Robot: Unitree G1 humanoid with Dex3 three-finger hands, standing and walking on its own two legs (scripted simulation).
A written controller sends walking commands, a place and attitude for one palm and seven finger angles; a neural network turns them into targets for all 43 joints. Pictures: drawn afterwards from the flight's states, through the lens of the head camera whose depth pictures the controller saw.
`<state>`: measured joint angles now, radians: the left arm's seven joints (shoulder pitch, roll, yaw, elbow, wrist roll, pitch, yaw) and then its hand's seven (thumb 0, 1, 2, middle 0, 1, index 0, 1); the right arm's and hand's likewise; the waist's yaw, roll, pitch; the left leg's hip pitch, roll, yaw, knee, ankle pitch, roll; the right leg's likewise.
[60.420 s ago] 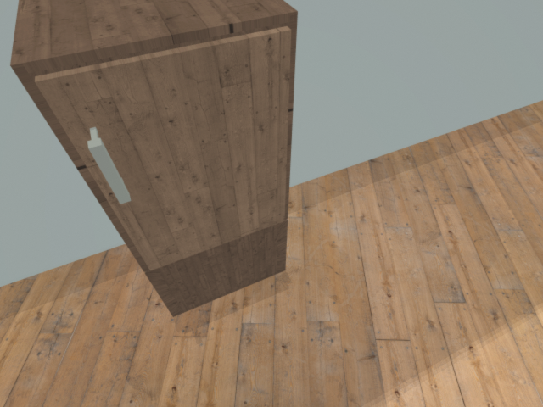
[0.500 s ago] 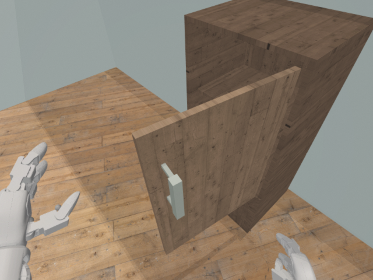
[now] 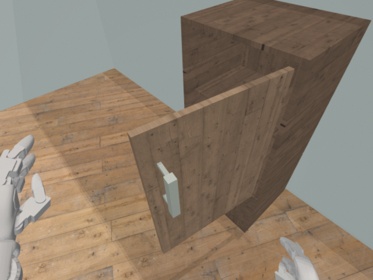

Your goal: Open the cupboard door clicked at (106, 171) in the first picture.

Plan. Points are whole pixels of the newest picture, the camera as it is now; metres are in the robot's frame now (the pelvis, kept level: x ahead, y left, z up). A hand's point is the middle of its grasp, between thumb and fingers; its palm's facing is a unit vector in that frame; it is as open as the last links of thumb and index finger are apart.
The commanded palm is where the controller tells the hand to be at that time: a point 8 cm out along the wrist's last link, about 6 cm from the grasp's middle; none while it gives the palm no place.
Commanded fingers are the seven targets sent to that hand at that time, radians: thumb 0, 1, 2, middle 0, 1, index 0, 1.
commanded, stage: step back with the hand held close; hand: left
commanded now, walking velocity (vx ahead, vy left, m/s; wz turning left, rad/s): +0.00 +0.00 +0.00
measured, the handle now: (168, 190) +0.30 +0.09 +0.03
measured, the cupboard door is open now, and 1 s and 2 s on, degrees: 81 81 81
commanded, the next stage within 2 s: stop stepping back and stand still in 1.30 s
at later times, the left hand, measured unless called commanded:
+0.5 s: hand (44, 208) +0.18 +0.26 +0.14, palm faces +0.29 -0.80 -0.52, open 7.4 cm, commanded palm +0.12 +0.31 +0.17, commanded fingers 0.00 0.90 0.90 -0.20 -0.30 -0.20 -0.30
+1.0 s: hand out of the picture +0.09 +0.29 +0.16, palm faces +0.45 -0.73 -0.51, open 7.4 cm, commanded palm +0.02 +0.33 +0.17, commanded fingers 0.00 0.90 0.90 -0.20 -0.30 -0.20 -0.30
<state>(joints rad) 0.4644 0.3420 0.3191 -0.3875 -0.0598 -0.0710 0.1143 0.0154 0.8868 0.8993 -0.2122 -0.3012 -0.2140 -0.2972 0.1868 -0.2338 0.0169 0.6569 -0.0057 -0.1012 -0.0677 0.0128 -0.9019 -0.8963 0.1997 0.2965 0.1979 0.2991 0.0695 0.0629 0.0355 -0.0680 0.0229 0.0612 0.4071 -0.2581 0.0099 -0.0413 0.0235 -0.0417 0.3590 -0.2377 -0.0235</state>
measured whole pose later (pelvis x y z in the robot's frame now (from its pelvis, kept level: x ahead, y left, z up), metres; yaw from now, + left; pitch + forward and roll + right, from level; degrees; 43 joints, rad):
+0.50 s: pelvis -0.04 +0.02 +0.00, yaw -3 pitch +0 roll +0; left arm 0.57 0.43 0.38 -0.48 -0.05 -0.14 0.12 0.02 0.89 0.90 -0.22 -0.30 -0.22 -0.30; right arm 0.16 -0.24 -0.01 0.55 0.01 -0.01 -0.09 0.01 -0.90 -0.90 0.20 0.30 0.20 0.30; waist 0.00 0.02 0.04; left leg -0.25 0.02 0.12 0.46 -0.22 0.04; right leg -0.25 0.01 0.01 0.43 -0.19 0.00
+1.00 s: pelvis -0.12 +0.03 -0.02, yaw +2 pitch -1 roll -2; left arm 0.51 0.42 0.45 -0.51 0.00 -0.23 0.16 0.01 0.89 0.90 -0.22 -0.30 -0.22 -0.30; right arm 0.24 -0.20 0.00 0.58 0.00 -0.12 -0.09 0.01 -0.90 -0.90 0.20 0.30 0.20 0.30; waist -0.01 0.02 0.06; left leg -0.44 -0.01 0.06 0.62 -0.18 0.07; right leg -0.36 0.04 0.03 0.68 -0.27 0.01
